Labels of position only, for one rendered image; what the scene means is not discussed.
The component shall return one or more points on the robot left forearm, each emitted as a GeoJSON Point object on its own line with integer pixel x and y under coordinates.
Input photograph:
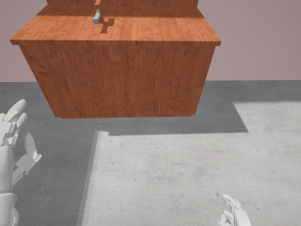
{"type": "Point", "coordinates": [9, 215]}

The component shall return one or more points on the counter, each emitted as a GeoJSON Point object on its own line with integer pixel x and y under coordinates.
{"type": "Point", "coordinates": [145, 58]}

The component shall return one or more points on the tap lever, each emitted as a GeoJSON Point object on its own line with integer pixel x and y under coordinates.
{"type": "Point", "coordinates": [97, 17]}

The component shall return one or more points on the robot left hand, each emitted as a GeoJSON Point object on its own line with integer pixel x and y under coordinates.
{"type": "Point", "coordinates": [10, 125]}

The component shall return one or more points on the robot right hand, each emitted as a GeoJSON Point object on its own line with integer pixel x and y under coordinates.
{"type": "Point", "coordinates": [239, 217]}

